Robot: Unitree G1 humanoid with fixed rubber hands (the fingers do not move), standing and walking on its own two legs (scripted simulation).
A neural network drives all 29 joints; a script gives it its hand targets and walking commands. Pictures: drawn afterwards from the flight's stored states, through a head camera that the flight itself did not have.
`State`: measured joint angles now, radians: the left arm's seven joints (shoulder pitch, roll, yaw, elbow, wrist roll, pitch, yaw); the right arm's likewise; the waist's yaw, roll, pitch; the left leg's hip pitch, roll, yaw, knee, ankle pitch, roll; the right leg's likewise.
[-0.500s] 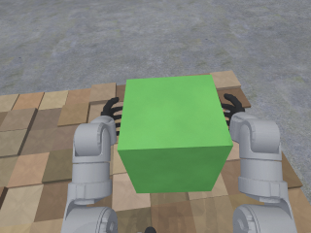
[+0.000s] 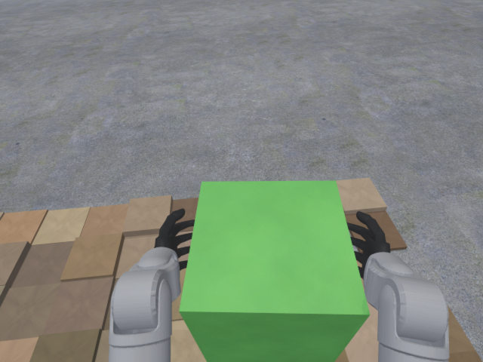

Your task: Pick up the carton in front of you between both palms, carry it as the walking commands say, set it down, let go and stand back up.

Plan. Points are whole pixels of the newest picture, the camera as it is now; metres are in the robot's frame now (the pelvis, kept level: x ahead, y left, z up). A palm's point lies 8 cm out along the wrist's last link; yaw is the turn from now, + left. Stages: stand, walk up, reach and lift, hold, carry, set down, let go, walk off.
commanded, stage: carry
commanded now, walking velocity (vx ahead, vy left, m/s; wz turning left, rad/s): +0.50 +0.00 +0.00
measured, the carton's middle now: (268, 277) +0.28 +0.00 +0.03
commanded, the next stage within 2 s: none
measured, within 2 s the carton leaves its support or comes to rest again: neither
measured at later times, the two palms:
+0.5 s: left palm (176, 122) +0.66 +0.22 +0.08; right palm (298, 125) +0.64 -0.08 +0.09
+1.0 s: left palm (192, 81) +0.95 +0.23 +0.05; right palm (283, 78) +0.98 -0.07 +0.05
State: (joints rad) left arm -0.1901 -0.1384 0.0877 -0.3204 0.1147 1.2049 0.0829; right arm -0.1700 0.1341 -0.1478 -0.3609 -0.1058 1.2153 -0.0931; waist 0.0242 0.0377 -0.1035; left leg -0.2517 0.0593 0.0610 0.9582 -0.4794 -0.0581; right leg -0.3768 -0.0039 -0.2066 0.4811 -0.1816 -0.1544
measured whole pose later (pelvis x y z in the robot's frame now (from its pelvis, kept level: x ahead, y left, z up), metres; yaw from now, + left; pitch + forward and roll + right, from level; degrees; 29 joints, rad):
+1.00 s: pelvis +0.65 +0.06 -0.02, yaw +2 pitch +6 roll +2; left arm -0.36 -0.16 0.23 -0.25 0.07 1.15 0.12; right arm -0.39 0.15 -0.22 -0.23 -0.08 1.15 -0.12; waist 0.04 -0.02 0.06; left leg -0.58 0.03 0.05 1.02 -0.37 -0.02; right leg -0.24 0.01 -0.16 0.34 -0.09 -0.10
